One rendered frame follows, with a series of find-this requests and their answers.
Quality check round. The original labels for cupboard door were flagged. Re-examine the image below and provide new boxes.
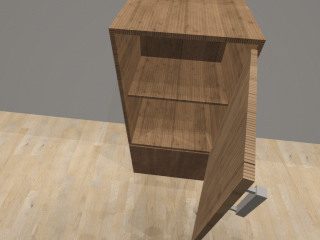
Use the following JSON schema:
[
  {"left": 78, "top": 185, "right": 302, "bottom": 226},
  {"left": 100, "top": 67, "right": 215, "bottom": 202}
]
[{"left": 191, "top": 49, "right": 258, "bottom": 240}]

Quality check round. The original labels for handle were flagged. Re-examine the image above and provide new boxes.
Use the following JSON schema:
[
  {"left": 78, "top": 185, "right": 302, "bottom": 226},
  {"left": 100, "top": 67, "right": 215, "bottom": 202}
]
[{"left": 229, "top": 185, "right": 268, "bottom": 218}]

